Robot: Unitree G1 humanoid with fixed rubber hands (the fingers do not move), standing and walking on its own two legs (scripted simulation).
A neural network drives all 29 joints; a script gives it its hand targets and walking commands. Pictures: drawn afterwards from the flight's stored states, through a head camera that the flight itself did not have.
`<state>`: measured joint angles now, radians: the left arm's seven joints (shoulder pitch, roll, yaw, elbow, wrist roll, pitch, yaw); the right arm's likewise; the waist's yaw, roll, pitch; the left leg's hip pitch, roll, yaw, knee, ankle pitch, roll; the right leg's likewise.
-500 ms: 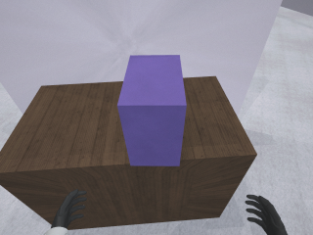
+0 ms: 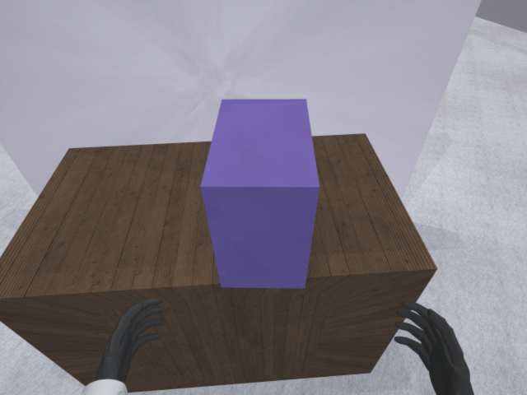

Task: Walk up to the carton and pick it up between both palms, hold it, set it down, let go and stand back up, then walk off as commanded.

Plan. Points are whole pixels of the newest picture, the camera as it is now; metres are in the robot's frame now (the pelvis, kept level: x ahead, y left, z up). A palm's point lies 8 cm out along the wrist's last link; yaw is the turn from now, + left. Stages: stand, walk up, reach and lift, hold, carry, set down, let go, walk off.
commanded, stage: reach and lift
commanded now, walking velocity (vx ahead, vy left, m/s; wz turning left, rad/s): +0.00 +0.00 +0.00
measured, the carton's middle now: (263, 193) +0.51 +0.05 +0.02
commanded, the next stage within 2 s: none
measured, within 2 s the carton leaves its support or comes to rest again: neither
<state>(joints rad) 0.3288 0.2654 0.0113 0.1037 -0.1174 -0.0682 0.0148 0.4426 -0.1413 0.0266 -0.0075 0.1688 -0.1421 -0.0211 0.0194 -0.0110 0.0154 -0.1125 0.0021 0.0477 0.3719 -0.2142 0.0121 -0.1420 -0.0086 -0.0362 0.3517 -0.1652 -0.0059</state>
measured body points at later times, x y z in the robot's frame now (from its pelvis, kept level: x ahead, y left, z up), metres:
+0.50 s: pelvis +0.00 +0.00 +0.00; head +0.00 +0.01 +0.45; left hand +0.26 +0.21 +0.05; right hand +0.27 -0.18 +0.07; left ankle +0.00 +0.10 -0.75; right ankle +0.02 -0.12 -0.75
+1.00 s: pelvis +0.00 +0.00 +0.00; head +0.01 +0.01 +0.45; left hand +0.34 +0.21 +0.12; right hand +0.35 -0.15 +0.11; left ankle +0.00 +0.10 -0.75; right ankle +0.02 -0.12 -0.75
